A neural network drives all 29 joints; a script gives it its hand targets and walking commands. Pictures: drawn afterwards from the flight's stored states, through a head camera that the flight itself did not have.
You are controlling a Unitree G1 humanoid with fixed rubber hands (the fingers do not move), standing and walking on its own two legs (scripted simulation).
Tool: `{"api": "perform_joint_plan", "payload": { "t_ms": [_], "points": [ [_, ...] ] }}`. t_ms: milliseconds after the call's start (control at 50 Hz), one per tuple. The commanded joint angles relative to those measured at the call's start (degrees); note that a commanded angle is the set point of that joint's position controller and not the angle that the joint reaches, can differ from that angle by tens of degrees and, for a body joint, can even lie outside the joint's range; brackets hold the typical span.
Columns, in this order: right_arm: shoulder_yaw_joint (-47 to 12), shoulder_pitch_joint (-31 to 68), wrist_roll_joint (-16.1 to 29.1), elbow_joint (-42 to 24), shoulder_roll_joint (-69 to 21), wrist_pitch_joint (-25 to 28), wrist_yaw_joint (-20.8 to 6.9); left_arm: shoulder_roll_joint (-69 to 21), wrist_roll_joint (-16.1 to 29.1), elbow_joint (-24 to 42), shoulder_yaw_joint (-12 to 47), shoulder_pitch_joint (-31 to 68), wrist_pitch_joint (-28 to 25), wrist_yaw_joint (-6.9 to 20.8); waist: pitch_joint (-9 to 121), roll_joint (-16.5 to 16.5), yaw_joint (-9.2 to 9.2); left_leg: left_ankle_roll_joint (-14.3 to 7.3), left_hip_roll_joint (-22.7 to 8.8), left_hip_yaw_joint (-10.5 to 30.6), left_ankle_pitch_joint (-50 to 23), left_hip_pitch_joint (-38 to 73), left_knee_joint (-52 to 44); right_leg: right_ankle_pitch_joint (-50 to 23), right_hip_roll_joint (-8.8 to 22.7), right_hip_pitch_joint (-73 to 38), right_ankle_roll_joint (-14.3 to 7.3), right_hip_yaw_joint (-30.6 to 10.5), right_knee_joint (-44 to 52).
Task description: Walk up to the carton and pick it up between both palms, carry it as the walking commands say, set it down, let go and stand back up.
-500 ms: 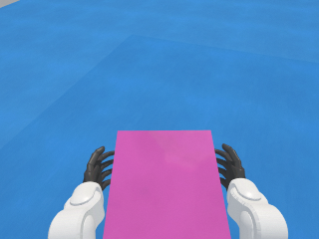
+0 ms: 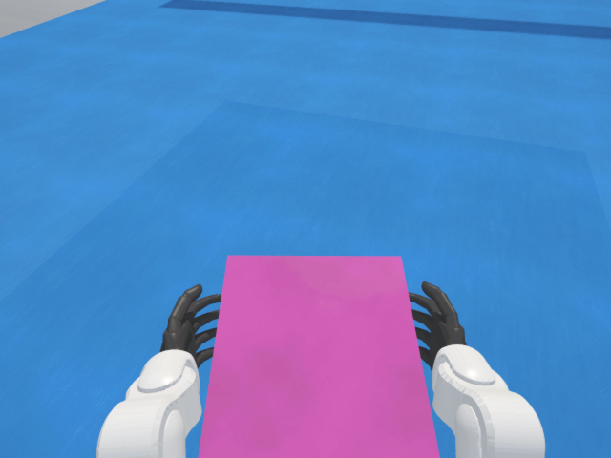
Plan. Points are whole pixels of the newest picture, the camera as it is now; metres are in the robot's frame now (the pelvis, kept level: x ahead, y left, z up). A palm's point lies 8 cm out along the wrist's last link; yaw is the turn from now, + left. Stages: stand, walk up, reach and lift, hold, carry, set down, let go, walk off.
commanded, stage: carry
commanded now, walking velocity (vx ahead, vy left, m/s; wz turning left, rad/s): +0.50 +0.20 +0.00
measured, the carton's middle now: (312, 380) +0.23 +0.00 +0.02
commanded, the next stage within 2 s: none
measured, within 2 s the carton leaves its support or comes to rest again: neither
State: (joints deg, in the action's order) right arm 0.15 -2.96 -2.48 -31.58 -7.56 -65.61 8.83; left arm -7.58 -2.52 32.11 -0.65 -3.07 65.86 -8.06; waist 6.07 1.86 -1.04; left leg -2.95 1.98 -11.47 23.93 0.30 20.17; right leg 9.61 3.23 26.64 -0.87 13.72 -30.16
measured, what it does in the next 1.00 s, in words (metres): walks ahead: left foot, then right foot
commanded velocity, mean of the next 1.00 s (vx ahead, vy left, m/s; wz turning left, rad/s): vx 0.09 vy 0.04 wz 0.00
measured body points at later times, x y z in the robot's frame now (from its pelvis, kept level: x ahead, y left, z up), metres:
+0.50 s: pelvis +0.30 +0.10 -0.01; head +0.33 +0.11 +0.44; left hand +0.56 +0.26 +0.07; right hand +0.57 -0.04 +0.07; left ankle +0.41 +0.20 -0.73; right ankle +0.13 -0.05 -0.69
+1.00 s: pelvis +0.43 +0.11 +0.00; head +0.41 +0.11 +0.45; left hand +0.68 +0.25 +0.09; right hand +0.68 -0.04 +0.09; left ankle +0.41 +0.20 -0.73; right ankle +0.38 +0.01 -0.73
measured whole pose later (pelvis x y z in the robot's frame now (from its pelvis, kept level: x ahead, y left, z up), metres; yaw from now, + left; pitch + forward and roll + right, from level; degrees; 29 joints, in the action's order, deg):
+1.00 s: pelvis +0.43 +0.11 +0.00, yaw +0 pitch +4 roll +0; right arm 1.8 -0.3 -2.5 -27.3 -7.4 -66.4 8.4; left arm -7.4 -2.8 27.5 -1.2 -0.2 66.6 -8.3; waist 7.1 0.5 0.0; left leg -1.1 -4.3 -12.0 19.1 -18.0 33.9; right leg 21.7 3.1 14.2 -0.3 9.5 -32.7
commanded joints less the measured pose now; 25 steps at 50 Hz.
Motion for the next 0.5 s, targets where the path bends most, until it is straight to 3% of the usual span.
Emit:
{"api": "perform_joint_plan", "payload": {
  "t_ms": [0, 20, 40, 60, 80, 100, 120, 140, 180, 240, 280, 320, 340, 380, 400, 420, 440, 460, 480],
  "points": [
    [-34.72, 22.33, 14.70, -5.60, -40.78, -0.81, -6.43, -42.63, 13.17, 0.97, 32.19, 17.01, 0.19, 5.92, 11.00, -1.14, 3.99, 1.13, -8.17, -3.49, -43.04, -17.65, 22.89, 1.91, 4.22, -33.68, -3.69, -6.40, 8.04],
    [-34.86, 22.49, 14.85, -6.86, -39.57, -1.47, -6.58, -41.56, 13.13, 0.53, 31.40, 17.27, 0.06, 5.64, 13.33, -17.83, 3.99, 3.49, -1.27, -0.99, -20.20, -33.93, 41.57, 9.00, 22.04, -42.38, -13.08, -37.90, 16.45],
    [-35.46, 22.90, 14.93, -6.76, -41.32, -1.29, -6.76, -42.47, 13.93, 1.16, 31.26, 17.98, -0.17, 5.85, 13.40, -15.62, 2.62, 3.32, -1.52, 10.04, -3.35, -38.79, 52.53, 4.76, 26.19, -39.91, -15.95, -46.04, 20.45],
    [-35.58, 22.91, 15.10, -5.78, -44.02, -1.01, -6.85, -44.12, 14.44, 3.50, 32.28, 20.79, -0.36, 6.22, 12.07, -7.83, 1.87, 2.84, -6.12, 15.01, -6.10, -39.96, 54.46, 1.50, 25.38, -36.26, -13.79, -40.16, 20.26],
    [-35.30, 23.03, 15.06, -4.95, -45.80, -0.67, -6.96, -45.70, 14.93, 4.26, 33.34, 22.03, -0.48, 6.45, 10.95, -3.60, 1.84, 2.95, -8.18, 15.60, -9.85, -40.05, 52.92, -4.12, 23.57, -34.15, -11.70, -33.05, 19.66],
    [-34.48, 21.77, 14.48, -3.21, -47.32, -0.28, -7.06, -47.07, 15.65, 4.20, 34.50, 23.04, -0.63, 6.73, 8.98, -1.99, 1.74, 3.59, -9.75, 15.59, -11.59, -39.35, 48.30, -7.93, 21.52, -32.56, -9.12, -27.05, 19.16],
    [-34.35, 20.69, 14.10, -2.23, -48.35, 0.17, -7.01, -47.95, 16.41, 4.11, 35.37, 23.52, -0.89, 7.18, 7.68, -2.62, 1.59, 4.30, -10.15, 14.13, -12.69, -38.09, 42.88, -9.15, 18.92, -31.48, -6.77, -21.51, 19.38],
    [-34.24, 19.51, 13.60, -1.78, -48.55, 0.50, -6.83, -48.12, 16.91, 3.69, 35.73, 22.54, -1.03, 7.55, 6.89, -4.70, 1.72, 4.60, -9.30, 11.52, -13.44, -37.17, 38.85, -11.60, 17.54, -31.01, -5.75, -17.32, 19.75],
    [-34.25, 19.56, 12.81, -1.86, -48.30, 1.05, -6.25, -46.78, 17.77, 4.00, 35.88, 22.06, -1.31, 8.04, 3.84, -7.79, 1.91, 4.95, -8.11, 7.78, -14.65, -37.25, 31.11, -16.81, 16.36, -30.11, -4.82, -12.51, 20.81],
    [-35.11, 19.14, 13.17, -4.10, -47.68, 1.14, -5.33, -44.74, 18.08, 6.24, 34.84, 20.93, -1.48, 8.01, 1.20, -12.11, 1.79, 5.22, -5.41, 2.12, -20.11, -32.04, 17.34, -26.97, 11.35, -28.15, -2.25, -2.62, 18.86],
    [-35.93, 19.91, 13.97, -6.05, -47.11, 0.79, -4.99, -43.92, 17.54, 6.35, 33.70, 18.64, -1.20, 7.77, 1.35, -14.47, 2.33, 5.21, -3.87, -0.07, -23.77, -29.25, 12.05, -32.01, 10.29, -29.38, -1.38, -0.11, 17.68],
    [-36.26, 21.22, 14.73, -7.50, -46.54, 0.35, -4.94, -43.20, 17.24, 6.81, 33.12, 17.81, -0.87, 7.54, 2.86, -15.41, 2.58, 4.59, -3.75, -0.21, -27.56, -26.33, 8.23, -31.87, 10.72, -31.27, -0.51, 0.84, 15.37],
    [-36.17, 21.71, 15.10, -7.93, -46.23, 0.13, -4.98, -42.95, 17.21, 7.38, 33.25, 18.08, -0.71, 7.40, 4.13, -15.09, 2.64, 4.27, -3.98, -1.04, -29.65, -24.20, 6.09, -30.17, 10.77, -32.20, 0.05, 1.33, 12.98],
    [-35.69, 21.57, 15.50, -7.42, -45.45, -0.45, -5.23, -42.39, 16.93, 8.18, 33.79, 19.54, -0.07, 7.06, 7.88, -11.32, 1.38, 3.14, -3.71, -3.30, -34.64, -12.90, 1.31, -26.10, 9.03, -28.90, 1.90, 2.71, 3.61],
    [-35.18, 21.10, 15.51, -6.79, -44.56, -0.73, -5.42, -41.51, 16.29, 7.82, 34.00, 19.92, 0.45, 6.89, 11.05, -7.86, 0.26, 1.85, -6.09, -0.33, -37.72, -3.44, 2.02, -21.34, 7.77, -22.77, 2.83, 2.29, -4.39],
    [-34.21, 20.58, 14.95, -5.81, -42.76, -1.05, -5.53, -40.66, 15.75, 6.89, 34.13, 20.36, 1.09, 6.79, 15.24, 1.03, 0.01, -0.30, -14.85, 9.89, -60.43, 7.63, 7.44, -3.45, 4.90, -12.38, 3.85, 1.78, -15.19],
    [-32.80, 18.87, 14.47, -3.32, -42.19, -1.17, -5.55, -41.47, 15.17, 4.69, 34.21, 17.75, 1.63, 6.44, 20.18, 12.82, 0.47, -7.32, -24.75, 24.73, -66.72, 16.17, 5.35, 22.00, 0.77, -1.69, 5.17, -2.83, -24.97],
    [-32.15, 17.83, 15.05, -2.69, -43.78, -0.98, -5.95, -43.05, 15.51, 3.93, 35.41, 18.26, 1.58, 6.40, 23.06, 12.25, 0.67, -8.67, -25.42, 25.56, -60.12, 15.22, 4.06, 26.20, 1.38, -0.31, 4.30, -8.54, -28.73],
    [-32.28, 19.47, 15.60, -3.67, -46.40, -0.09, -6.61, -46.27, 16.85, 5.84, 37.34, 21.42, 0.75, 6.77, 23.05, 10.22, 0.84, -7.77, -24.69, 22.75, -59.28, 12.29, 3.98, 26.16, 2.49, 0.14, 3.91, -11.18, -28.57]
  ]
}}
